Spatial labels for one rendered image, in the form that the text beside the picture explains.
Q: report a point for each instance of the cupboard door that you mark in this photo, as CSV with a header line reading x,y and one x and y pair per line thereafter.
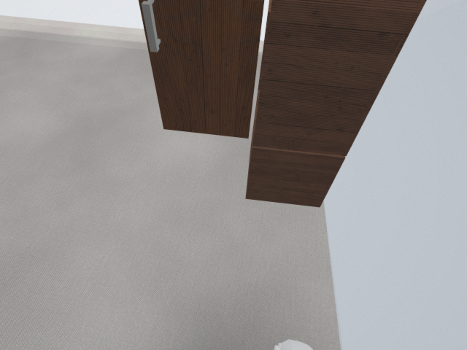
x,y
204,71

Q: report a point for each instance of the handle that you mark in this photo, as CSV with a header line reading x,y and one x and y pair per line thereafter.
x,y
147,8

